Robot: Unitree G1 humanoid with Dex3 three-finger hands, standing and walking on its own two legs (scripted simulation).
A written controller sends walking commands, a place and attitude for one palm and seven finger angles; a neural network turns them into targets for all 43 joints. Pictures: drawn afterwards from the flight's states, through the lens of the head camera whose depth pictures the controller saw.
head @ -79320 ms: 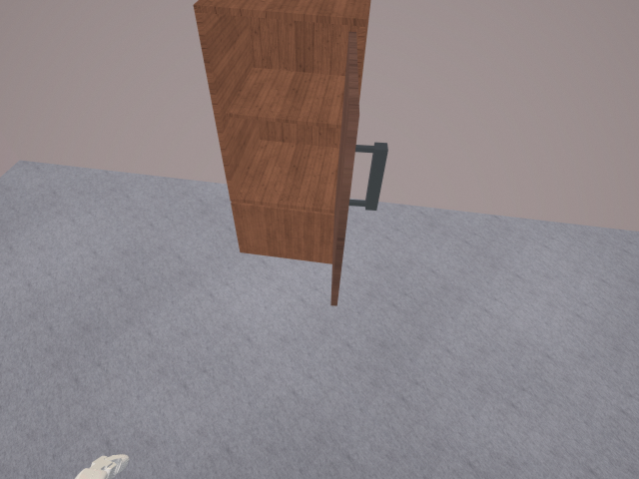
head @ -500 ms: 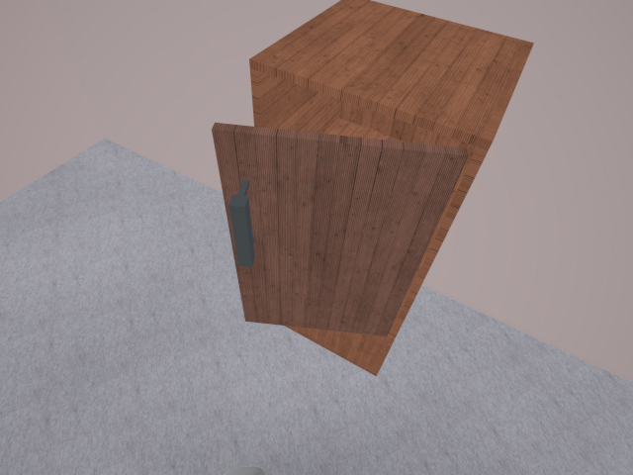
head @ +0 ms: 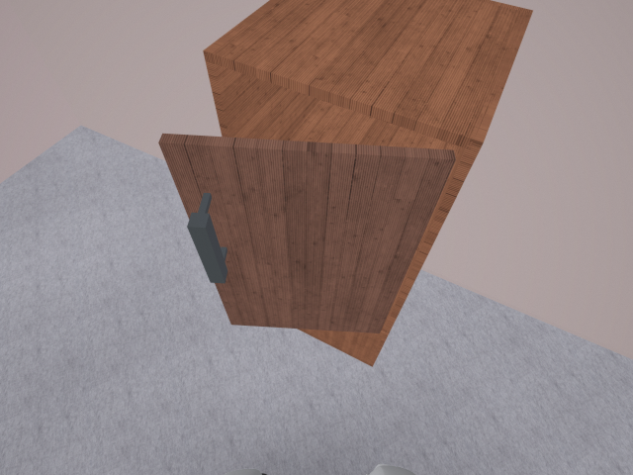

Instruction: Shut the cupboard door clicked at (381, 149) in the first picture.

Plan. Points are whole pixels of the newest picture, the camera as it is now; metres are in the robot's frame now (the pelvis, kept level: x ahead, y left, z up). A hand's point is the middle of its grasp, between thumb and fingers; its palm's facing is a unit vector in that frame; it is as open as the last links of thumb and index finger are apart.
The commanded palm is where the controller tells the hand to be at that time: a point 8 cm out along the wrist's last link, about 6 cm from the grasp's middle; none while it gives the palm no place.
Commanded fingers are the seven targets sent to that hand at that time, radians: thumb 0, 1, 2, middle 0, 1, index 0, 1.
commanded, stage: come to a stop and stand still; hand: left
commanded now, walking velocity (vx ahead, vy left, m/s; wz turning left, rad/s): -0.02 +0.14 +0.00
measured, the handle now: (212, 239) +0.44 +0.19 -0.03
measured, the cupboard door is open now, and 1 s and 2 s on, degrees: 24 24 24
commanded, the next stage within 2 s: look again from close up in 0.76 s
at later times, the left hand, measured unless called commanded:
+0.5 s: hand out of the picture -0.04 +0.17 -0.17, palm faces +0.12 -0.97 -0.23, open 7.3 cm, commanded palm none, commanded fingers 0.00 0.90 0.90 -0.20 -0.30 -0.20 -0.30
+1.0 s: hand out of the picture -0.02 +0.16 -0.18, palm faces -0.02 -0.98 -0.22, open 7.3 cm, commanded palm none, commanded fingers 0.00 0.90 0.90 -0.20 -0.30 -0.20 -0.30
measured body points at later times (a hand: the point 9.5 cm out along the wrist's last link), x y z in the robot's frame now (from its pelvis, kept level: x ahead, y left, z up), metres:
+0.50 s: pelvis -0.05 -0.02 +0.00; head -0.03 -0.01 +0.45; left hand -0.04 +0.22 -0.15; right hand +0.04 -0.26 -0.14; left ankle -0.07 +0.11 -0.72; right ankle +0.00 -0.13 -0.74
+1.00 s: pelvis -0.04 -0.02 -0.01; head -0.02 -0.03 +0.44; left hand -0.01 +0.21 -0.16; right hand -0.06 -0.24 -0.17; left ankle -0.06 +0.11 -0.74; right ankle -0.05 -0.13 -0.74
